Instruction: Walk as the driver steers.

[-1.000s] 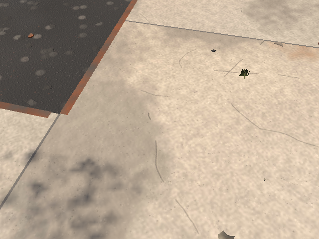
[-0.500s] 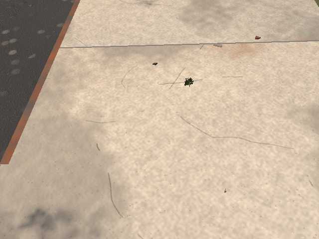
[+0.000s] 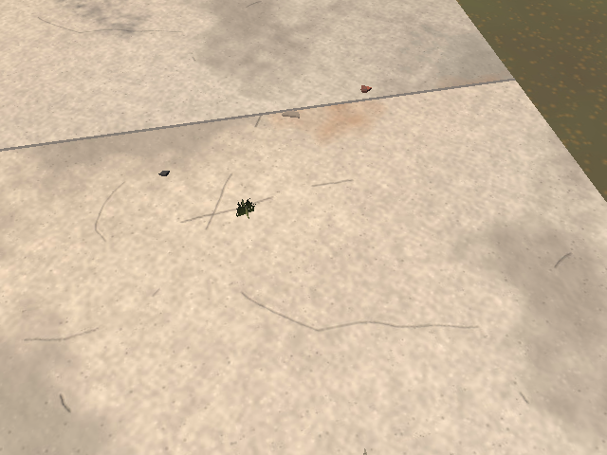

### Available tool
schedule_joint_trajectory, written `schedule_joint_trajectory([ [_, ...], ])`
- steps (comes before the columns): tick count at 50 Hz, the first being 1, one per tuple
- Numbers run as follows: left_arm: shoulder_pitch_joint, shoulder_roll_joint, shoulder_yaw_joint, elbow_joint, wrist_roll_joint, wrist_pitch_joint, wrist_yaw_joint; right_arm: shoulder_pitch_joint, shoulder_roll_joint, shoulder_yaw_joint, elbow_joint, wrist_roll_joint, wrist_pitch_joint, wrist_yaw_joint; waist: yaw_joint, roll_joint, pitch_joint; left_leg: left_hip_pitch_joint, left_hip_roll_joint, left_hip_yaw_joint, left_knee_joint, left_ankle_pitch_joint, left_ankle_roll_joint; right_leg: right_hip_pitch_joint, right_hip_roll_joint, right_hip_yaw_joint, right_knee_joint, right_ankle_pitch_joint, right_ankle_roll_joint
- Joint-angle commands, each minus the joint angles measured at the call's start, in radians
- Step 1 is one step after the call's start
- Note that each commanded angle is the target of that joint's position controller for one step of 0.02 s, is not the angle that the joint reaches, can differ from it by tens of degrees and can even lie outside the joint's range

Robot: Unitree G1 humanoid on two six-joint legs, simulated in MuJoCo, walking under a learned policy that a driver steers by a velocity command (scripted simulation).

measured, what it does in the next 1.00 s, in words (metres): walks ahead: right foot, then left foot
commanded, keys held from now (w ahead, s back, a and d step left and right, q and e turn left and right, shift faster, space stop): w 0.50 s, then w+q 0.50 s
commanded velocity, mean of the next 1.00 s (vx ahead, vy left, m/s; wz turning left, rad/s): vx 0.50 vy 0.00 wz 0.13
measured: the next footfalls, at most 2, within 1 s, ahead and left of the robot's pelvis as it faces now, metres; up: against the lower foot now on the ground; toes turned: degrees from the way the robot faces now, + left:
right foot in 0.36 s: +0.36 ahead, -0.16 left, +0.00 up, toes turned -2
left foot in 0.94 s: +0.66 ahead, +0.07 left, +0.00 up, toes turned +13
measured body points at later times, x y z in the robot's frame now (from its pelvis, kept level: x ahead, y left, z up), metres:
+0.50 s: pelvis +0.27 -0.08 +0.00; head +0.30 -0.09 +0.45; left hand +0.41 +0.18 -0.10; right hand +0.32 -0.35 -0.14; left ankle +0.20 +0.08 -0.65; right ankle +0.32 -0.16 -0.74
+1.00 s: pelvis +0.54 -0.02 -0.02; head +0.58 -0.01 +0.43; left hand +0.51 +0.25 -0.16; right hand +0.78 -0.23 -0.12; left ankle +0.62 +0.07 -0.74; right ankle +0.37 -0.17 -0.66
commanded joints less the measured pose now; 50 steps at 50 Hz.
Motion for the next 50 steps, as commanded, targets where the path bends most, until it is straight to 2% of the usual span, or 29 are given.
schedule_joint_trajectory([
  [1, 0.033, 0.046, 0.014, -0.065, 0.005, -0.01, 0.0, 0.026, -0.071, -0.009, -0.029, -0.002, -0.011, 0.003, 0.019, 0.092, -0.051, 0.162, 0.273, -0.313, -0.248, 0.051, 0.19, -0.18, -0.113, 0.009, -0.045, 0.06, 0.005],
  [4, -0.066, 0.033, 0.002, -0.111, 0.018, -0.006, 0.002, 0.071, -0.123, -0.02, -0.006, 0.007, -0.009, -0.006, 0.003, 0.079, -0.008, 0.136, 0.283, -0.248, -0.292, 0.113, 0.209, -0.244, -0.138, -0.022, -0.203, 0.136, 0.034],
  [6, -0.141, 0.029, -0.004, -0.135, 0.02, -0.011, -0.002, 0.095, -0.138, -0.023, 0.002, 0.012, 0.001, -0.013, -0.017, 0.076, 0.0, 0.143, 0.266, -0.199, -0.298, 0.132, 0.191, -0.246, -0.135, -0.039, -0.34, 0.247, 0.042],
  [9, -0.241, 0.027, -0.011, -0.159, 0.012, -0.017, -0.012, 0.141, -0.153, -0.021, 0.019, 0.023, 0.013, -0.017, -0.051, 0.089, 0.013, 0.138, 0.234, -0.127, -0.279, 0.147, 0.154, -0.176, -0.096, -0.08, -0.52, 0.376, 0.049],
  [12, -0.323, 0.041, -0.01, -0.193, 0.001, -0.02, -0.025, 0.198, -0.161, -0.019, 0.044, 0.029, 0.024, -0.016, -0.076, 0.102, 0.029, 0.198, 0.269, -0.138, -0.249, 0.112, 0.142, -0.156, -0.076, -0.087, -0.604, 0.378, 0.041],
  [15, -0.335, 0.074, -0.001, -0.216, 0.0, -0.027, -0.039, 0.197, -0.177, -0.024, 0.054, 0.031, 0.041, -0.019, -0.049, 0.112, 0.03, 0.282, 0.316, -0.159, -0.185, 0.147, 0.119, -0.122, -0.059, -0.089, -0.67, 0.285, 0.001],
  [16, -0.287, 0.091, 0.009, -0.206, 0.002, -0.03, -0.04, 0.179, -0.186, -0.025, 0.051, 0.03, 0.047, -0.021, -0.012, 0.115, 0.005, 0.289, 0.31, -0.146, -0.124, 0.248, 0.104, -0.043, -0.038, -0.107, -0.695, 0.264, -0.015],
  [17, -0.173, 0.124, 0.029, -0.172, 0.006, -0.031, -0.037, 0.168, -0.176, -0.02, 0.048, 0.026, 0.052, -0.022, 0.048, 0.104, -0.062, 0.275, 0.268, -0.107, 0.016, 0.394, 0.081, 0.112, -0.009, -0.13, -0.717, 0.255, -0.038],
  [18, 0.016, 0.186, 0.055, -0.124, 0.01, -0.031, -0.028, 0.158, -0.142, -0.006, 0.03, 0.013, 0.053, -0.024, 0.124, 0.061, -0.185, 0.151, 0.213, -0.057, 0.26, 0.367, 0.046, 0.377, -0.08, -0.055, -0.699, 0.27, -0.085],
  [19, 0.148, 0.303, 0.081, -0.107, 0.029, -0.022, -0.022, 0.237, -0.043, 0.026, -0.002, -0.003, 0.035, -0.023, 0.117, -0.177, -0.326, -0.218, 0.072, 0.014, 0.66, -0.019, -0.021, 0.748, -0.335, 0.338, -0.731, 0.233, -0.211],
  [20, 0.183, 0.258, 0.069, -0.094, 0.02, -0.019, -0.03, 0.28, -0.036, 0.032, 0.013, 0.018, 0.011, -0.017, 0.11, -0.274, -0.415, -0.411, 0.019, -0.108, 0.853, -0.441, -0.025, 0.83, -0.42, 0.665, -0.889, 0.094, -0.297],
  [21, 0.11, 0.183, 0.047, -0.103, 0.013, -0.022, -0.032, 0.198, -0.146, 0.003, -0.001, 0.044, -0.001, -0.013, 0.102, -0.161, -0.259, -0.501, 0.087, -0.14, 0.924, -0.389, -0.008, 0.711, -0.381, 0.551, -0.903, 0.057, -0.243],
  [22, 0.026, 0.145, 0.034, -0.121, 0.011, -0.022, -0.033, 0.121, -0.154, 0.0, -0.02, 0.045, -0.003, -0.013, 0.078, -0.097, -0.166, -0.492, 0.138, -0.116, 0.894, -0.286, 0.002, 0.568, -0.336, 0.395, -0.915, 0.122, -0.204],
  [23, -0.043, 0.117, 0.025, -0.129, 0.016, -0.022, -0.038, 0.084, -0.137, -0.002, -0.024, 0.031, 0.003, -0.018, 0.047, -0.03, -0.104, -0.446, 0.173, -0.102, 0.835, -0.211, -0.004, 0.436, -0.288, 0.293, -0.948, 0.202, -0.184],
  [24, -0.081, 0.094, 0.018, -0.133, 0.021, -0.025, -0.042, 0.085, -0.126, -0.007, -0.024, 0.018, 0.016, -0.022, 0.015, -0.034, -0.073, -0.391, 0.201, -0.106, 0.775, -0.16, -0.01, 0.348, -0.249, 0.221, -0.984, 0.256, -0.167],
  [26, -0.089, 0.093, 0.021, -0.118, 0.024, -0.036, -0.046, 0.122, -0.082, -0.003, -0.011, 0.019, 0.042, -0.021, -0.019, -0.052, -0.065, -0.319, 0.209, -0.098, 0.738, -0.104, -0.022, 0.27, -0.221, 0.135, -1.035, 0.331, -0.17],
  [28, -0.063, 0.113, 0.029, -0.091, 0.03, -0.046, -0.039, 0.103, -0.075, -0.005, -0.018, 0.023, 0.059, -0.024, -0.023, -0.034, -0.041, -0.357, 0.21, -0.108, 0.696, -0.034, -0.033, 0.263, -0.219, 0.059, -1.062, 0.406, -0.172],
  [32, -0.011, 0.126, 0.032, -0.048, 0.035, -0.043, -0.017, -0.006, -0.068, -0.012, -0.054, 0.025, 0.058, -0.02, 0.009, -0.018, -0.004, -0.435, 0.173, -0.157, 0.511, 0.157, -0.036, 0.312, -0.212, -0.053, -1.082, 0.449, -0.138],
  [35, -0.003, 0.137, 0.031, -0.033, 0.031, -0.041, -0.006, -0.095, -0.058, -0.008, -0.085, 0.022, 0.054, -0.007, 0.039, -0.017, 0.024, -0.411, 0.15, -0.115, 0.36, 0.268, -0.026, 0.332, -0.206, -0.126, -1.103, 0.427, -0.107],
  [38, 0.051, 0.142, 0.031, 0.002, 0.027, -0.031, 0.001, -0.181, -0.038, 0.002, -0.129, 0.021, 0.053, 0.01, 0.076, -0.005, 0.058, -0.452, 0.145, -0.084, 0.275, 0.264, -0.013, 0.434, -0.235, -0.166, -1.085, 0.46, -0.097],
  [41, 0.081, 0.152, 0.034, 0.023, 0.021, -0.007, 0.005, -0.249, -0.032, 0.006, -0.183, 0.024, 0.051, 0.033, 0.093, -0.003, 0.075, -0.499, 0.134, -0.037, 0.231, 0.161, 0.006, 0.55, -0.271, -0.194, -1.019, 0.557, -0.09],
  [42, 0.076, 0.159, 0.036, 0.023, 0.019, 0.002, 0.008, -0.259, -0.034, 0.006, -0.199, 0.025, 0.05, 0.042, 0.088, -0.008, 0.073, -0.49, 0.125, -0.013, 0.222, 0.112, 0.017, 0.572, -0.278, -0.205, -0.986, 0.631, -0.083],
  [44, 0.046, 0.188, 0.042, 0.009, 0.017, 0.016, 0.018, -0.224, -0.054, -0.005, -0.215, 0.025, 0.052, 0.052, 0.049, -0.046, 0.022, -0.367, 0.069, 0.059, 0.217, 0.01, 0.049, 0.578, -0.275, -0.242, -0.87, 0.957, -0.061],
  [45, 0.038, 0.202, 0.046, 0.002, 0.017, 0.023, 0.025, -0.161, -0.075, -0.019, -0.21, 0.025, 0.055, 0.052, 0.011, -0.074, -0.027, -0.266, 0.03, 0.09, 0.227, -0.037, 0.069, 0.573, -0.272, -0.257, -0.768, 1.133, -0.051],
  [46, 0.02, 0.212, 0.048, -0.006, 0.017, 0.031, 0.03, -0.029, -0.117, -0.042, -0.184, 0.029, 0.057, 0.048, -0.063, -0.076, -0.099, -0.086, -0.009, 0.099, 0.19, -0.024, 0.099, 0.526, -0.252, -0.276, -0.593, 1.203, -0.032],
  [47, 0.007, 0.212, 0.045, -0.022, 0.015, 0.028, 0.034, 0.139, -0.187, -0.077, -0.147, 0.028, 0.061, 0.031, -0.149, -0.035, -0.186, 0.208, 0.017, 0.004, 0.131, 0.034, 0.147, 0.345, -0.211, -0.284, -0.345, 1.039, 0.005],
  [48, 0.085, 0.094, 0.008, -0.064, 0.045, 0.001, 0.018, 0.226, -0.3, -0.104, -0.135, 0.022, 0.069, 0.009, -0.102, 0.207, -0.3, 0.605, 0.284, -0.445, 0.133, 0.052, 0.294, -0.08, -0.066, -0.267, 0.039, 0.256, 0.062],
  [49, 0.081, 0.083, -0.007, -0.086, 0.029, -0.047, -0.004, 0.233, -0.281, -0.091, -0.151, 0.021, 0.061, 0.008, -0.088, 0.227, -0.447, 0.765, 0.427, -0.894, -0.046, -0.055, 0.422, -0.305, 0.068, -0.044, 0.24, -0.249, 0.069],
  [50, -0.045, 0.155, 0.016, -0.117, -0.01, -0.075, -0.017, 0.217, -0.213, -0.074, -0.148, 0.012, 0.059, 0.006, -0.126, 0.145, -0.338, 0.697, 0.38, -0.749, -0.078, -0.059, 0.348, -0.404, -0.004, 0.033, 0.252, -0.172, 0.045],
])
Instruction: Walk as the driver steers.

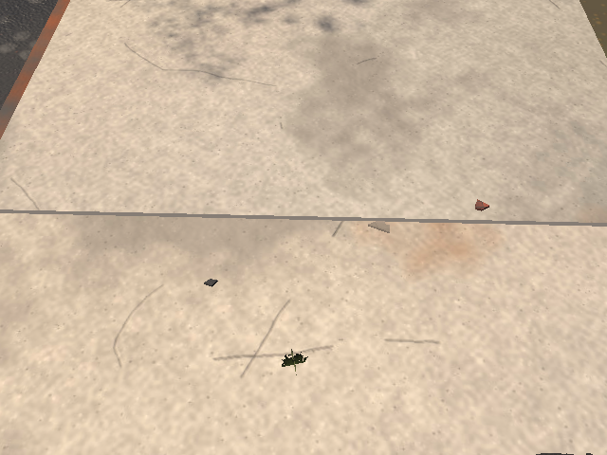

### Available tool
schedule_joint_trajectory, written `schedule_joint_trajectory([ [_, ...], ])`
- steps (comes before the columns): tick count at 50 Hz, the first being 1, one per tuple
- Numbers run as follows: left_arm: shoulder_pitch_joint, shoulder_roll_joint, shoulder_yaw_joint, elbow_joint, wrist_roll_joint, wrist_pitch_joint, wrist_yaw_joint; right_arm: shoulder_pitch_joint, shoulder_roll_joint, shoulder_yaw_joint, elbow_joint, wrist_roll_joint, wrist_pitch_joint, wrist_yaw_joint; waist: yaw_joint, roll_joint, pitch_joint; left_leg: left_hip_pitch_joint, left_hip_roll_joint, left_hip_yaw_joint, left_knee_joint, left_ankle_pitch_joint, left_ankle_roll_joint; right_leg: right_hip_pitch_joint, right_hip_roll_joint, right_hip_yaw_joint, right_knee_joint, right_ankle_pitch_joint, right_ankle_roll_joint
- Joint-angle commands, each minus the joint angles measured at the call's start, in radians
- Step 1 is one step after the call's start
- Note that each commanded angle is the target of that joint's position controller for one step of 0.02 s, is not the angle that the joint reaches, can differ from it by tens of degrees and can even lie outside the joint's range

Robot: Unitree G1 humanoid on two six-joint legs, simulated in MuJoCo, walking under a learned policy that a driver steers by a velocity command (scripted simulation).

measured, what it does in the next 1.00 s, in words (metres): walks ahead: right foot, then left foot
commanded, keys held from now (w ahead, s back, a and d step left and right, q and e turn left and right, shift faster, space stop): w+q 0.22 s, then w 0.34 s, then no key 0.44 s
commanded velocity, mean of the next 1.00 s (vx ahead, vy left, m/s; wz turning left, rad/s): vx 0.38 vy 0.00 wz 0.25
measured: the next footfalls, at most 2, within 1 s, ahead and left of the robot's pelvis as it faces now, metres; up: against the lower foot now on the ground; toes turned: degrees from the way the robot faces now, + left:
right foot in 0.42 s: +0.43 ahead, -0.10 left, +0.00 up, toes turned +14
left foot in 0.88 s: +0.57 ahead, +0.16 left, +0.00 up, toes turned +16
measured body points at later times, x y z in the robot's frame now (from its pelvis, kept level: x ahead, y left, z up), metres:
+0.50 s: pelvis +0.29 -0.03 +0.01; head +0.31 -0.03 +0.46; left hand +0.42 +0.26 -0.07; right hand +0.40 -0.29 -0.11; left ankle +0.12 +0.06 -0.65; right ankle +0.39 -0.11 -0.72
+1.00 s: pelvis +0.47 +0.03 +0.02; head +0.49 +0.05 +0.46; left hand +0.48 +0.31 -0.12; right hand +0.70 -0.15 -0.07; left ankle +0.53 +0.15 -0.72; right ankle +0.43 -0.12 -0.68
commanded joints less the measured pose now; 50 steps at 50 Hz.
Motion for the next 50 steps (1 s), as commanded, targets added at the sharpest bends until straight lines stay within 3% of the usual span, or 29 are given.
schedule_joint_trajectory([
  [1, -0.108, 0.145, 0.02, -0.166, -0.036, -0.088, -0.022, 0.263, -0.166, -0.055, -0.005, -0.002, -0.005, -0.021, -0.122, 0.043, -0.225, 0.732, 0.33, -0.607, -0.319, 0.048, 0.238, -0.664, -0.017, 0.173, 0.346, 0.07, -0.031],
  [2, -0.115, 0.136, 0.023, -0.16, -0.016, -0.086, -0.013, 0.186, -0.139, -0.045, -0.026, 0.001, -0.005, -0.02, -0.07, -0.034, -0.146, 0.563, 0.283, -0.501, -0.337, 0.136, 0.204, -0.606, -0.054, 0.158, 0.254, 0.121, -0.023],
  [3, -0.102, 0.144, 0.033, -0.158, 0.002, -0.072, -0.006, 0.137, -0.11, -0.035, -0.045, -0.005, -0.004, -0.021, -0.032, -0.031, -0.107, 0.445, 0.247, -0.431, -0.363, 0.208, 0.187, -0.534, -0.08, 0.154, 0.187, 0.155, -0.011],
  [4, -0.083, 0.139, 0.037, -0.163, 0.009, -0.056, -0.006, 0.12, -0.105, -0.033, -0.056, -0.01, -0.004, -0.023, -0.006, -0.004, -0.096, 0.368, 0.226, -0.409, -0.388, 0.237, 0.187, -0.48, -0.089, 0.154, 0.152, 0.173, 0.002],
  [7, -0.099, 0.102, 0.032, -0.191, 0.021, -0.029, 0.0, 0.138, -0.142, -0.045, -0.057, -0.006, -0.009, -0.037, 0.006, 0.02, -0.074, 0.25, 0.188, -0.326, -0.413, 0.344, 0.191, -0.449, -0.079, 0.12, 0.017, 0.252, 0.05],
  [11, -0.264, 0.064, 0.016, -0.242, 0.018, -0.032, -0.002, 0.205, -0.162, -0.051, -0.042, 0.007, 0.003, -0.058, -0.058, 0.057, -0.056, 0.216, 0.123, -0.271, -0.383, 0.258, 0.126, -0.403, -0.02, 0.104, -0.31, 0.502, 0.065],
  [15, -0.349, 0.082, 0.016, -0.265, 0.0, -0.048, -0.026, 0.274, -0.15, -0.044, -0.011, 0.009, 0.007, -0.06, -0.107, 0.088, -0.057, 0.302, 0.173, -0.327, -0.344, 0.143, 0.104, -0.359, 0.004, 0.112, -0.468, 0.598, 0.044],
  [18, -0.342, 0.121, 0.03, -0.278, 0.0, -0.061, -0.038, 0.283, -0.153, -0.044, -0.001, 0.003, 0.01, -0.062, -0.09, 0.107, -0.049, 0.407, 0.23, -0.402, -0.273, 0.161, 0.085, -0.348, 0.006, 0.12, -0.524, 0.483, -0.005],
  [20, -0.228, 0.146, 0.047, -0.251, 0.005, -0.067, -0.033, 0.257, -0.144, -0.041, -0.006, -0.001, 0.015, -0.061, -0.023, 0.117, -0.084, 0.424, 0.198, -0.392, -0.165, 0.327, 0.056, -0.195, 0.031, 0.082, -0.583, 0.443, -0.052],
  [21, -0.101, 0.183, 0.061, -0.231, 0.018, -0.071, -0.028, 0.245, -0.108, -0.025, -0.019, -0.008, 0.013, -0.058, 0.036, 0.082, -0.191, 0.366, 0.144, -0.343, 0.02, 0.348, 0.025, 0.014, -0.047, 0.148, -0.556, 0.475, -0.106],
  [22, 0.048, 0.266, 0.084, -0.21, 0.03, -0.069, -0.025, 0.338, -0.059, -0.008, -0.032, -0.005, 0.004, -0.059, 0.046, -0.108, -0.348, 0.072, 0.019, -0.232, 0.36, 0.122, -0.046, 0.39, -0.244, 0.453, -0.543, 0.432, -0.241],
  [23, 0.131, 0.25, 0.087, -0.162, 0.006, -0.056, -0.036, 0.402, -0.053, 0.002, -0.023, 0.01, -0.007, -0.059, 0.048, -0.34, -0.397, -0.174, -0.044, -0.201, 0.602, -0.387, -0.085, 0.523, -0.37, 0.815, -0.683, 0.197, -0.332],
  [24, 0.096, 0.174, 0.064, -0.173, -0.014, -0.052, -0.037, 0.326, -0.136, -0.016, -0.026, 0.021, -0.011, -0.056, 0.065, -0.207, -0.261, -0.284, 0.013, -0.252, 0.692, -0.359, -0.078, 0.439, -0.351, 0.795, -0.723, 0.026, -0.293],
  [25, 0.032, 0.141, 0.052, -0.186, -0.008, -0.042, -0.033, 0.221, -0.148, -0.018, -0.049, 0.018, -0.011, -0.053, 0.062, -0.11, -0.151, -0.299, 0.06, -0.208, 0.695, -0.274, -0.076, 0.31, -0.312, 0.651, -0.735, 0.047, -0.254],
  [26, -0.022, 0.125, 0.043, -0.19, 0.003, -0.035, -0.035, 0.161, -0.136, -0.016, -0.066, 0.0, -0.013, -0.051, 0.037, -0.056, -0.069, -0.28, 0.098, -0.173, 0.63, -0.206, -0.076, 0.175, -0.267, 0.55, -0.767, 0.149, -0.241],
  [27, -0.052, 0.104, 0.034, -0.193, 0.009, -0.036, -0.035, 0.151, -0.125, -0.02, -0.068, -0.011, -0.012, -0.05, 0.01, -0.061, -0.044, -0.238, 0.133, -0.166, 0.564, -0.157, -0.077, 0.099, -0.232, 0.484, -0.79, 0.24, -0.231],
  [29, -0.076, 0.095, 0.029, -0.189, 0.011, -0.039, -0.039, 0.186, -0.091, -0.017, -0.056, -0.008, -0.004, -0.048, -0.023, -0.103, -0.04, -0.153, 0.147, -0.138, 0.494, -0.127, -0.091, 0.016, -0.184, 0.382, -0.82, 0.441, -0.226],
  [32, -0.075, 0.131, 0.036, -0.161, 0.01, -0.041, -0.032, 0.165, -0.05, -0.005, -0.062, -0.022, 0.002, -0.058, -0.04, -0.088, -0.057, -0.107, 0.136, -0.097, 0.334, -0.082, -0.131, -0.013, -0.171, 0.233, -0.798, 0.923, -0.237],
  [35, -0.057, 0.152, 0.04, -0.135, 0.001, -0.02, -0.018, 0.099, -0.022, 0.007, -0.063, -0.021, 0.0, -0.054, -0.014, -0.101, -0.093, -0.014, 0.111, -0.065, 0.129, 0.104, -0.137, -0.016, -0.126, 0.127, -0.779, 1.002, -0.199],
  [39, -0.007, 0.155, 0.036, -0.095, -0.009, 0.003, -0.011, 0.006, -0.042, 0.0, -0.083, -0.017, 0.001, -0.043, 0.021, -0.109, -0.1, 0.042, 0.08, -0.074, -0.028, 0.2, -0.123, 0.046, -0.145, 0.138, -0.734, 0.903, -0.181],
  [41, -0.023, 0.161, 0.038, -0.088, -0.014, 0.012, -0.009, -0.003, -0.061, -0.008, -0.092, -0.022, -0.003, -0.037, 0.008, -0.112, -0.099, 0.07, 0.073, -0.08, -0.087, 0.162, -0.097, 0.072, -0.163, 0.167, -0.68, 0.864, -0.17],
  [43, -0.037, 0.146, 0.032, -0.083, -0.019, 0.016, -0.007, 0.076, -0.084, -0.021, -0.062, -0.035, -0.009, -0.039, -0.036, -0.082, -0.127, 0.22, 0.055, -0.065, -0.225, 0.291, -0.06, 0.064, -0.117, 0.163, -0.57, 0.797, -0.125],
  [44, -0.009, 0.121, 0.023, -0.086, 0.001, 0.008, -0.006, 0.125, -0.145, -0.035, -0.058, -0.045, -0.011, -0.049, -0.039, -0.018, -0.189, 0.381, 0.152, -0.148, -0.194, 0.65, -0.019, -0.004, -0.061, 0.132, -0.462, 0.687, -0.078],
  [45, 0.101, 0.051, -0.001, -0.077, 0.02, -0.004, -0.01, 0.161, -0.17, -0.034, -0.065, -0.066, -0.003, -0.059, -0.002, 0.132, -0.301, 0.643, 0.338, -0.321, -0.108, 0.979, 0.119, -0.203, 0.014, 0.094, -0.276, 0.321, -0.016],
  [46, 0.119, 0.048, -0.012, -0.061, 0.014, 0.005, -0.012, 0.198, -0.089, -0.015, -0.047, -0.055, 0.011, -0.057, -0.038, 0.223, -0.382, 0.675, 0.439, -0.444, -0.141, 0.977, 0.226, -0.268, 0.029, 0.125, -0.122, -0.136, 0.027],
  [47, 0.072, 0.103, 0.003, -0.067, 0.0, 0.023, -0.014, 0.186, -0.05, 0.001, -0.036, -0.034, 0.019, -0.049, -0.044, 0.173, -0.335, 0.611, 0.409, -0.453, -0.179, 0.763, 0.211, -0.311, 0.007, 0.152, -0.064, -0.234, 0.046],
  [49, -0.01, 0.115, 0.015, -0.075, -0.001, 0.065, 0.001, 0.085, -0.071, -0.001, -0.038, -0.027, 0.029, -0.044, -0.026, 0.088, -0.206, 0.436, 0.355, -0.408, -0.262, 0.398, 0.143, -0.344, -0.027, 0.144, -0.057, -0.155, 0.067],
  [50, -0.019, 0.114, 0.018, -0.074, 0.004, 0.085, 0.01, 0.024, -0.086, -0.004, -0.045, -0.031, 0.033, -0.045, -0.003, 0.094, -0.165, 0.324, 0.328, -0.371, -0.303, 0.287, 0.117, -0.289, -0.04, 0.143, -0.102, -0.096, 0.075],
])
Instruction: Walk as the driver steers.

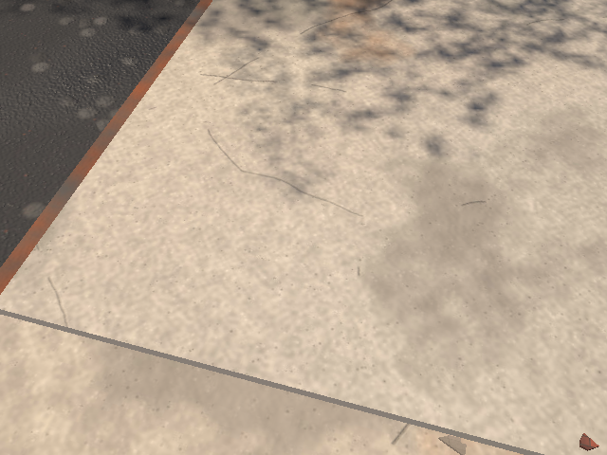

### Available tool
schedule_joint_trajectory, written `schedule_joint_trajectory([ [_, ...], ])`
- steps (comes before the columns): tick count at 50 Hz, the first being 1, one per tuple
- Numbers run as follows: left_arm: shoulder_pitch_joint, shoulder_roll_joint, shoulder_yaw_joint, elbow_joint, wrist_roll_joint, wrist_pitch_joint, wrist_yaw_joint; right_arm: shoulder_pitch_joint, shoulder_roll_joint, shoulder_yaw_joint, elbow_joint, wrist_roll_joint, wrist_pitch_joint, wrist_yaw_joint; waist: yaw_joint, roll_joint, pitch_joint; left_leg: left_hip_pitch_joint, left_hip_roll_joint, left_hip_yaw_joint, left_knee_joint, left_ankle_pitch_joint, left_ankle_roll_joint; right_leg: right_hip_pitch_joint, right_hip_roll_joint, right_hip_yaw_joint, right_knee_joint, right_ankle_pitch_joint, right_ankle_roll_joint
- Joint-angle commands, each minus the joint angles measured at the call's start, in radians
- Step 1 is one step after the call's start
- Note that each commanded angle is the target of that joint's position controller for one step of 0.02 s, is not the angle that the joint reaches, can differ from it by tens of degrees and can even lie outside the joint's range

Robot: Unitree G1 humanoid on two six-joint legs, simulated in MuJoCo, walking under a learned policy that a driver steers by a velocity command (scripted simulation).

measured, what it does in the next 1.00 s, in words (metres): steps on the spot: right foot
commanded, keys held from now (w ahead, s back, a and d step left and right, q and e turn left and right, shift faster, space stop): no key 0.84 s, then w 0.16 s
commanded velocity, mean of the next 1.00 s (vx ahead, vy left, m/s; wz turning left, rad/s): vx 0.04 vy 0.00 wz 0.01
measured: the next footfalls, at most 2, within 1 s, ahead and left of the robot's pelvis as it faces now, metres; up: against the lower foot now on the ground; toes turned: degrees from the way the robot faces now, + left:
right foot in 0.16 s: +0.06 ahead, -0.15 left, +0.00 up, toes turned +0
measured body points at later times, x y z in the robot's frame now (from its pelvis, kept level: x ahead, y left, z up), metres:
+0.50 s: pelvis +0.05 -0.03 +0.00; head +0.06 -0.03 +0.45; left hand +0.10 +0.22 -0.14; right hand +0.14 -0.28 -0.14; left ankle +0.09 +0.10 -0.73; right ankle +0.02 -0.15 -0.73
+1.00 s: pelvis +0.07 -0.02 +0.00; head +0.07 -0.02 +0.45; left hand +0.06 +0.23 -0.15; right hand +0.13 -0.28 -0.15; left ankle +0.08 +0.09 -0.72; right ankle +0.02 -0.15 -0.73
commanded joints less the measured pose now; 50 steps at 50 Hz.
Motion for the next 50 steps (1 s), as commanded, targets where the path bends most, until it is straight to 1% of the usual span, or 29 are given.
schedule_joint_trajectory([
  [1, 0.069, 0.085, 0.027, -0.027, 0.003, 0.042, 0.022, -0.028, -0.152, -0.039, -0.04, -0.005, 0.011, -0.004, 0.014, 0.155, -0.117, 0.133, 0.255, -0.278, -0.19, 0.156, 0.183, -0.054, -0.062, 0.026, -0.007, 0.059, 0.033],
  [2, 0.087, 0.065, 0.023, -0.013, 0.005, 0.046, 0.026, -0.049, -0.151, -0.04, -0.038, -0.01, 0.015, -0.006, 0.022, 0.17, -0.112, 0.074, 0.224, -0.231, -0.203, 0.114, 0.172, 0.013, -0.05, 0.004, -0.059, 0.115, 0.033],
  [3, 0.095, 0.052, 0.02, -0.002, 0.007, 0.046, 0.027, -0.049, -0.141, -0.038, -0.03, -0.011, 0.017, -0.009, 0.021, 0.175, -0.118, 0.054, 0.205, -0.2, -0.205, 0.075, 0.166, 0.059, -0.042, -0.009, -0.109, 0.18, 0.029],
  [5, 0.1, 0.04, 0.02, 0.014, 0.011, 0.043, 0.025, -0.05, -0.123, -0.033, -0.012, -0.003, 0.021, -0.014, 0.028, 0.164, -0.124, 0.031, 0.181, -0.167, -0.195, -0.067, 0.148, 0.143, -0.03, -0.032, -0.241, 0.33, 0.011],
  [6, 0.093, 0.037, 0.019, 0.017, 0.017, 0.041, 0.022, -0.041, -0.112, -0.029, -0.001, 0.002, 0.022, -0.015, 0.029, 0.157, -0.115, 0.016, 0.164, -0.157, -0.189, -0.175, 0.125, 0.18, -0.023, -0.041, -0.308, 0.386, -0.002],
  [7, 0.073, 0.046, 0.02, 0.01, 0.031, 0.041, 0.021, -0.01, -0.092, -0.023, 0.02, 0.004, 0.021, -0.014, 0.022, 0.137, -0.095, -0.002, 0.142, -0.152, -0.188, -0.292, 0.081, 0.199, -0.034, -0.028, -0.361, 0.419, -0.019],
  [8, 0.049, 0.075, 0.022, -0.007, 0.037, 0.04, 0.023, 0.014, -0.087, -0.02, 0.037, 0.001, 0.021, -0.014, 0.005, 0.105, -0.05, -0.021, 0.116, -0.143, -0.169, -0.382, 0.036, 0.182, -0.08, 0.024, -0.413, 0.406, -0.044],
  [9, 0.024, 0.138, 0.037, -0.01, 0.023, 0.04, 0.029, 0.042, -0.1, -0.027, 0.04, 0.0, 0.019, -0.012, -0.038, 0.013, 0.0, 0.0, 0.067, -0.103, -0.15, -0.363, 0.004, 0.09, -0.098, 0.034, -0.422, 0.275, -0.073],
  [10, 0.01, 0.12, 0.038, 0.003, 0.016, 0.035, 0.028, 0.025, -0.104, -0.028, 0.045, -0.001, 0.019, -0.018, -0.031, -0.044, 0.023, 0.092, 0.037, -0.059, -0.101, -0.282, -0.017, -0.034, -0.083, 0.041, -0.464, 0.118, -0.086],
  [11, -0.006, 0.085, 0.029, 0.005, 0.02, 0.025, 0.027, 0.016, -0.108, -0.032, 0.05, 0.003, 0.018, -0.023, -0.034, -0.061, 0.033, 0.148, 0.037, -0.053, -0.064, -0.216, -0.017, -0.082, -0.079, 0.045, -0.497, 0.095, -0.075],
  [12, -0.019, 0.069, 0.024, 0.01, 0.023, 0.016, 0.027, 0.024, -0.1, -0.032, 0.06, 0.006, 0.02, -0.028, -0.042, -0.076, 0.026, 0.179, 0.041, -0.051, -0.045, -0.167, -0.01, -0.089, -0.078, 0.043, -0.506, 0.125, -0.062],
  [13, -0.023, 0.06, 0.021, 0.013, 0.02, 0.006, 0.025, 0.034, -0.101, -0.034, 0.072, 0.006, 0.023, -0.031, -0.041, -0.077, 0.024, 0.185, 0.042, -0.052, -0.035, -0.127, -0.003, -0.074, -0.073, 0.037, -0.502, 0.171, -0.052],
  [14, -0.016, 0.057, 0.02, 0.021, 0.017, -0.002, 0.024, 0.046, -0.099, -0.035, 0.084, 0.004, 0.023, -0.031, -0.041, -0.064, 0.012, 0.191, 0.042, -0.05, -0.028, -0.088, 0.0, -0.051, -0.07, 0.034, -0.49, 0.209, -0.048],
  [16, 0.009, 0.063, 0.021, 0.037, 0.011, -0.009, 0.023, 0.053, -0.094, -0.036, 0.105, 0.006, 0.022, -0.03, -0.033, -0.033, -0.007, 0.204, 0.045, -0.049, -0.018, -0.016, 0.004, -0.016, -0.064, 0.027, -0.469, 0.276, -0.048],
  [19, 0.027, 0.061, 0.02, 0.057, 0.008, -0.008, 0.025, 0.059, -0.093, -0.038, 0.136, 0.011, 0.023, -0.03, -0.025, -0.007, -0.022, 0.22, 0.048, -0.047, -0.006, 0.064, 0.0, 0.017, -0.056, 0.017, -0.451, 0.353, -0.053],
  [23, 0.037, 0.054, 0.018, 0.08, 0.005, -0.003, 0.027, 0.07, -0.097, -0.041, 0.18, 0.015, 0.03, -0.035, -0.023, 0.02, -0.025, 0.237, 0.049, -0.045, 0.0, 0.113, -0.005, 0.041, -0.047, 0.006, -0.442, 0.416, -0.057],
  [31, 0.043, 0.035, 0.014, 0.122, 0.004, 0.003, 0.026, 0.074, -0.104, -0.042, 0.256, 0.019, 0.045, -0.048, -0.027, 0.026, -0.011, 0.256, 0.053, -0.044, -0.005, 0.133, -0.012, 0.065, -0.035, -0.009, -0.453, 0.469, -0.058],
  [42, 0.06, 0.019, 0.008, 0.169, 0.005, 0.006, 0.027, 0.064, -0.1, -0.037, 0.333, 0.02, 0.053, -0.054, -0.031, 0.018, 0.016, 0.255, 0.05, -0.04, -0.029, 0.085, -0.019, 0.068, -0.026, -0.019, -0.483, 0.427, -0.057],
  [43, 0.083, 0.013, 0.007, 0.184, 0.004, 0.007, 0.028, 0.081, -0.088, -0.034, 0.348, 0.02, 0.054, -0.054, -0.03, 0.01, -0.004, 0.261, 0.034, -0.021, -0.025, -0.021, -0.019, 0.077, -0.02, -0.023, -0.497, 0.318, -0.063],
  [44, 0.093, 0.03, 0.014, 0.189, -0.003, 0.011, 0.031, 0.085, -0.09, -0.036, 0.357, 0.025, 0.055, -0.054, -0.028, -0.01, 0.016, 0.233, 0.004, 0.011, 0.007, -0.192, -0.016, 0.063, -0.022, -0.009, -0.514, 0.149, -0.084],
  [45, 0.089, 0.061, 0.023, 0.183, -0.009, 0.013, 0.034, 0.08, -0.095, -0.039, 0.357, 0.029, 0.053, -0.053, -0.023, -0.044, 0.052, 0.169, -0.023, 0.04, 0.05, -0.349, -0.013, 0.045, -0.047, 0.038, -0.543, -0.03, -0.116],
  [46, 0.102, 0.085, 0.031, 0.176, -0.014, 0.011, 0.037, 0.054, -0.096, -0.039, 0.346, 0.029, 0.044, -0.051, -0.009, -0.076, 0.096, 0.086, -0.03, 0.053, 0.105, -0.412, -0.009, 0.038, -0.103, 0.119, -0.594, -0.172, -0.154],
  [47, 0.129, 0.116, 0.042, 0.176, -0.021, 0.003, 0.038, 0.021, -0.08, -0.036, 0.329, 0.032, 0.027, -0.044, 0.007, -0.13, 0.131, 0.008, -0.029, 0.072, 0.194, -0.375, -0.007, 0.057, -0.191, 0.239, -0.661, -0.259, -0.202],
  [48, 0.131, 0.144, 0.054, 0.177, -0.026, -0.008, 0.038, 0.001, -0.063, -0.031, 0.316, 0.036, 0.009, -0.035, 0.012, -0.167, 0.169, -0.035, 0.008, 0.049, 0.28, -0.315, 0.005, 0.047, -0.282, 0.355, -0.709, -0.272, -0.253],
  [49, 0.118, 0.135, 0.054, 0.172, -0.025, -0.02, 0.037, -0.002, -0.059, -0.03, 0.31, 0.042, -0.008, -0.026, 0.002, -0.162, 0.193, -0.075, 0.043, 0.023, 0.317, -0.308, 0.021, 0.051, -0.326, 0.401, -0.723, -0.226, -0.278],
  [50, 0.099, 0.116, 0.051, 0.165, -0.023, -0.03, 0.033, 0.005, -0.06, -0.031, 0.309, 0.048, -0.021, -0.017, -0.011, -0.153, 0.201, -0.092, 0.063, 0.012, 0.305, -0.338, 0.036, 0.072, -0.328, 0.385, -0.709, -0.152, -0.273],
])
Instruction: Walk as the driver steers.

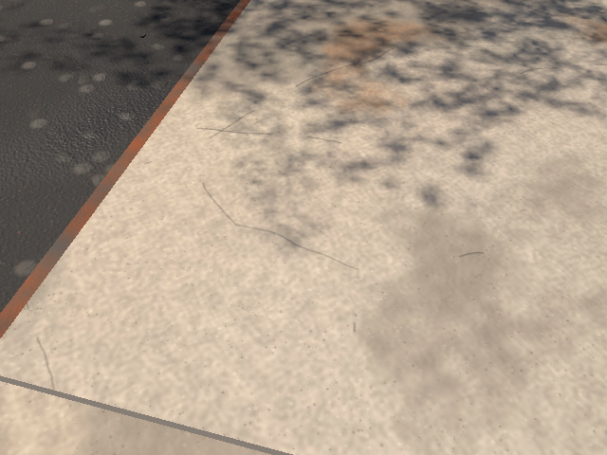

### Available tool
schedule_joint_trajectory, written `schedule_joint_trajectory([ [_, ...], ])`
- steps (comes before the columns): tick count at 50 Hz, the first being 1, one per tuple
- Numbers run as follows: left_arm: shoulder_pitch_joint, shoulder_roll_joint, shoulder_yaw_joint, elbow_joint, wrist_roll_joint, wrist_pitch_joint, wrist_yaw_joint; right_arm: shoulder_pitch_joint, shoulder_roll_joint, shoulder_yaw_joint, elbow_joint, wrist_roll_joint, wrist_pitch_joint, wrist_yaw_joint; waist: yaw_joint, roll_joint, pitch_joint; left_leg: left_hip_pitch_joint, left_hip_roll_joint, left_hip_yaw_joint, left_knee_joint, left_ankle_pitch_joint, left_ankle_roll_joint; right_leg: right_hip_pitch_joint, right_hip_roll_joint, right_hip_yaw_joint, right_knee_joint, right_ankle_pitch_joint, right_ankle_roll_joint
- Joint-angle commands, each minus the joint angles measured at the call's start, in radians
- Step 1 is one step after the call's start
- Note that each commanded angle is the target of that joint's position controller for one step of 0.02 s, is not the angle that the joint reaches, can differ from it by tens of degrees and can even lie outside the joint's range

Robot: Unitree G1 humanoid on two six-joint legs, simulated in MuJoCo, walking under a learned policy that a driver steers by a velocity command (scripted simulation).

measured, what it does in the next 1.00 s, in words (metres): walks ahead: right foot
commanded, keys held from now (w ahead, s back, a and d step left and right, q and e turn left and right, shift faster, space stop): w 0.06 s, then no key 0.80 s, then w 0.14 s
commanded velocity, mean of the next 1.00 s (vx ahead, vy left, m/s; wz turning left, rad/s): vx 0.10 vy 0.00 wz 0.00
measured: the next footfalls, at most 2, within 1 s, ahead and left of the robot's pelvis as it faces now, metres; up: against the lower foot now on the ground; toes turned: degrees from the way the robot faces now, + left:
right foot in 0.44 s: +0.23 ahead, -0.12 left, +0.00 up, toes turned -5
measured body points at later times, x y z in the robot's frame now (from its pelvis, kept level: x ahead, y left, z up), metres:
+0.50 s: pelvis +0.11 +0.02 +0.00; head +0.12 +0.01 +0.45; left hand +0.24 +0.26 -0.13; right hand +0.10 -0.22 -0.16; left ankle +0.02 +0.12 -0.73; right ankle +0.17 -0.10 -0.73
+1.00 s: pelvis +0.13 +0.00 +0.00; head +0.13 +0.00 +0.44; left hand +0.20 +0.25 -0.15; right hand +0.08 -0.24 -0.16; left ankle +0.02 +0.11 -0.73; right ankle +0.16 -0.10 -0.73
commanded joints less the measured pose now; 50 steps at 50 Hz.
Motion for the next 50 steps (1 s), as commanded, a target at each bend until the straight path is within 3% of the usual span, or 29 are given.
schedule_joint_trajectory([
  [1, -0.017, 0.168, 0.037, -0.046, -0.009, -0.031, -0.002, -0.081, -0.054, -0.008, -0.073, 0.016, -0.058, 0.022, -0.017, -0.154, 0.206, -0.149, 0.043, 0.002, -0.001, -0.062, 0.048, -0.123, -0.291, 0.367, -0.337, -0.289, -0.186],
  [3, -0.078, 0.158, 0.035, -0.066, -0.018, -0.029, -0.012, 0.082, -0.062, -0.022, 0.001, 0.013, -0.067, 0.026, -0.091, -0.102, 0.145, 0.178, -0.026, 0.067, -0.206, 0.091, 0.043, -0.251, -0.174, 0.201, -0.218, -0.156, -0.123],
  [4, -0.099, 0.141, 0.029, -0.079, -0.012, -0.032, -0.012, 0.167, -0.092, -0.036, 0.03, 0.002, -0.064, 0.025, -0.12, -0.025, 0.108, 0.293, 0.006, -0.015, -0.256, 0.146, 0.043, -0.302, -0.103, 0.11, -0.043, 0.049, -0.082],
  [5, -0.099, 0.085, 0.014, -0.104, 0.004, -0.039, -0.008, 0.269, -0.194, -0.06, 0.04, -0.002, -0.064, 0.02, -0.133, 0.234, 0.042, 0.414, 0.206, -0.339, -0.395, 0.189, 0.123, -0.439, 0.025, -0.046, 0.302, 0.063, -0.002],
  [6, -0.097, 0.064, 0.011, -0.121, -0.002, -0.049, -0.001, 0.33, -0.226, -0.055, 0.049, -0.021, -0.074, 0.034, -0.138, 0.335, -0.01, 0.442, 0.378, -0.657, -0.502, 0.354, 0.25, -0.544, 0.086, 0.011, 0.55, -0.205, 0.022],
  [7, -0.066, 0.089, 0.019, -0.107, -0.017, -0.052, -0.003, 0.242, -0.163, -0.03, 0.027, -0.025, -0.088, 0.032, -0.076, 0.184, 0.032, 0.384, 0.402, -0.601, -0.462, 0.483, 0.264, -0.567, 0.029, 0.092, 0.698, -0.207, 0.011],
  [8, -0.052, 0.092, 0.02, -0.091, -0.019, -0.05, -0.01, 0.165, -0.126, -0.018, -0.002, -0.021, -0.093, 0.031, -0.044, 0.124, 0.043, 0.332, 0.358, -0.446, -0.428, 0.6, 0.231, -0.55, -0.006, 0.091, 0.737, -0.141, -0.001],
  [9, -0.051, 0.091, 0.025, -0.081, -0.009, -0.047, -0.011, 0.112, -0.119, -0.011, -0.019, -0.019, -0.091, 0.034, -0.02, 0.086, 0.036, 0.299, 0.305, -0.33, -0.426, 0.655, 0.19, -0.53, -0.038, 0.073, 0.693, -0.074, -0.009],
  [11, -0.087, 0.105, 0.039, -0.083, -0.001, -0.034, -0.011, 0.088, -0.068, 0.01, -0.024, -0.019, -0.076, 0.026, -0.011, 0.101, 0.038, 0.261, 0.223, -0.177, -0.438, 0.768, 0.132, -0.467, -0.06, 0.037, 0.563, 0.036, -0.006],
  [13, -0.114, 0.052, 0.029, -0.088, -0.001, -0.021, -0.014, 0.111, -0.054, 0.025, -0.01, -0.036, -0.067, 0.012, -0.002, 0.108, 0.02, 0.241, 0.178, -0.096, -0.423, 0.884, 0.12, -0.391, -0.051, 0.014, 0.397, 0.104, 0.013],
  [15, -0.178, 0.023, 0.014, -0.107, 0.0, -0.014, -0.012, 0.098, -0.101, 0.024, -0.012, -0.041, -0.059, -0.001, -0.007, 0.109, 0.005, 0.206, 0.162, -0.052, -0.402, 0.94, 0.124, -0.302, -0.031, -0.008, 0.22, 0.138, 0.026],
  [16, -0.201, 0.03, 0.012, -0.112, 0.001, -0.008, -0.01, 0.106, -0.13, 0.018, -0.008, -0.039, -0.054, -0.004, -0.016, 0.113, -0.008, 0.198, 0.17, -0.054, -0.392, 0.955, 0.132, -0.265, -0.019, -0.022, 0.173, 0.143, 0.031],
  [17, -0.208, 0.044, 0.012, -0.113, 0.001, -0.001, -0.01, 0.112, -0.144, 0.015, -0.004, -0.034, -0.049, -0.005, -0.019, 0.117, -0.019, 0.193, 0.182, -0.064, -0.385, 0.949, 0.14, -0.231, -0.014, -0.026, 0.141, 0.158, 0.031],
  [19, -0.204, 0.065, 0.015, -0.106, 0.001, 0.011, -0.01, 0.095, -0.136, 0.014, -0.003, -0.018, -0.041, -0.003, -0.007, 0.116, -0.012, 0.166, 0.195, -0.084, -0.376, 0.872, 0.144, -0.165, -0.011, -0.026, 0.067, 0.224, 0.015],
  [21, -0.187, 0.09, 0.022, -0.092, 0.021, 0.015, -0.008, 0.099, -0.117, 0.014, 0.008, -0.002, -0.038, 0.004, 0.015, 0.071, 0.009, 0.13, 0.158, -0.084, -0.346, 0.703, 0.102, -0.065, -0.014, -0.012, -0.084, 0.388, -0.022],
  [22, -0.165, 0.139, 0.035, -0.086, 0.028, 0.016, -0.003, 0.129, -0.11, 0.013, 0.014, -0.014, -0.04, 0.006, 0.007, 0.014, -0.008, 0.107, 0.116, -0.065, -0.313, 0.574, 0.064, 0.016, -0.064, 0.045, -0.094, 0.613, -0.043],
  [23, -0.171, 0.187, 0.044, -0.088, 0.022, 0.017, 0.0, 0.213, -0.083, 0.013, 0.026, -0.033, -0.042, 0.009, -0.051, -0.065, -0.047, 0.04, 0.048, -0.034, -0.3, 0.392, 0.025, 0.122, -0.108, 0.081, -0.02, 0.787, -0.091],
  [24, -0.179, 0.133, 0.035, -0.075, 0.013, 0.019, -0.006, 0.253, -0.027, 0.025, 0.041, -0.033, -0.034, 0.003, -0.055, -0.099, -0.08, 0.024, 0.026, -0.008, -0.307, 0.261, -0.009, 0.143, -0.126, 0.1, 0.007, 0.745, -0.14],
  [25, -0.199, 0.096, 0.03, -0.072, 0.006, 0.019, -0.013, 0.214, -0.041, 0.023, 0.038, -0.028, -0.022, -0.003, -0.04, -0.069, -0.045, 0.036, 0.012, 0.005, -0.308, 0.215, -0.027, 0.092, -0.107, 0.107, 0.0, 0.669, -0.138],
  [26, -0.229, 0.087, 0.028, -0.075, 0.008, 0.018, -0.016, 0.179, -0.058, 0.02, 0.029, -0.024, -0.012, -0.009, -0.037, -0.045, -0.024, 0.034, 0.008, 0.009, -0.304, 0.211, -0.03, 0.058, -0.092, 0.099, -0.006, 0.636, -0.122],
  [29, -0.244, 0.099, 0.033, -0.063, 0.013, 0.006, -0.022, 0.17, -0.067, 0.02, 0.03, -0.03, 0.009, -0.016, -0.038, -0.032, -0.038, 0.081, 0.016, 0.003, -0.294, 0.272, -0.032, 0.029, -0.074, 0.084, -0.003, 0.674, -0.107],
  [34, -0.253, 0.097, 0.034, -0.04, 0.01, 0.006, -0.02, 0.152, -0.073, 0.02, 0.037, -0.026, 0.016, -0.017, -0.032, -0.007, -0.059, 0.128, 0.029, 0.001, -0.291, 0.317, -0.032, 0.024, -0.064, 0.073, 0.001, 0.686, -0.105],
  [43, -0.263, 0.091, 0.034, -0.013, 0.01, 0.025, -0.009, 0.157, -0.056, 0.025, 0.052, -0.026, 0.021, -0.02, -0.027, 0.009, -0.003, 0.096, 0.032, 0.008, -0.321, 0.204, -0.028, -0.01, -0.042, 0.058, -0.037, 0.492, -0.088],
  [45, -0.238, 0.092, 0.038, 0.003, 0.003, 0.032, -0.006, 0.183, -0.051, 0.025, 0.062, -0.019, 0.02, -0.021, -0.025, 0.011, 0.008, 0.073, 0.022, 0.017, -0.332, -0.034, -0.004, -0.028, -0.013, 0.039, -0.045, 0.141, -0.082],
  [47, -0.244, 0.099, 0.043, -0.003, 0.0, 0.028, -0.004, 0.171, -0.074, 0.019, 0.039, -0.011, 0.012, -0.027, -0.025, 0.047, 0.095, 0.023, 0.059, -0.04, -0.355, -0.265, 0.052, -0.151, 0.018, 0.018, -0.031, -0.208, -0.077],
  [49, -0.313, 0.079, 0.038, -0.036, -0.005, -0.002, -0.014, 0.243, -0.111, 0.009, 0.039, -0.002, -0.013, -0.028, -0.065, 0.095, 0.173, 0.07, 0.158, -0.183, -0.451, -0.367, 0.119, -0.308, 0.043, -0.019, 0.062, -0.177, -0.059],
  [50, -0.35, 0.06, 0.033, -0.053, -0.011, -0.022, -0.025, 0.254, -0.155, -0.006, 0.041, 0.005, -0.028, -0.027, -0.07, 0.169, 0.212, 0.119, 0.263, -0.308, -0.528, -0.366, 0.165, -0.392, 0.053, -0.077, 0.169, -0.043, -0.047],
])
